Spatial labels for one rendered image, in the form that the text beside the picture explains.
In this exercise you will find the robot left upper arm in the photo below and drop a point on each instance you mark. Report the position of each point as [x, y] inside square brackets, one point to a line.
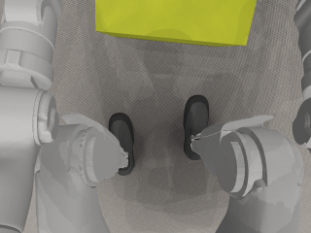
[28, 119]

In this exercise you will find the carton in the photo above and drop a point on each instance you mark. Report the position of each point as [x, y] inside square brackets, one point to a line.
[212, 23]

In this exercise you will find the left robot forearm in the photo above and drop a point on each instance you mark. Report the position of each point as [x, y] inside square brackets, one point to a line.
[28, 31]

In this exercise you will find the right robot forearm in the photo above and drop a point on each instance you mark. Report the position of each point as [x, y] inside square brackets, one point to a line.
[302, 20]

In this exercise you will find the right robot shin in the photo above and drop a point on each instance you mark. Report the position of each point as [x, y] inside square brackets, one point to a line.
[210, 138]

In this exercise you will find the right robot thigh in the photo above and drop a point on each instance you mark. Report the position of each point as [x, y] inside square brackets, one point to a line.
[256, 166]

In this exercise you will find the robot right upper arm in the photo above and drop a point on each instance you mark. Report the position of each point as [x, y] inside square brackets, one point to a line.
[302, 125]

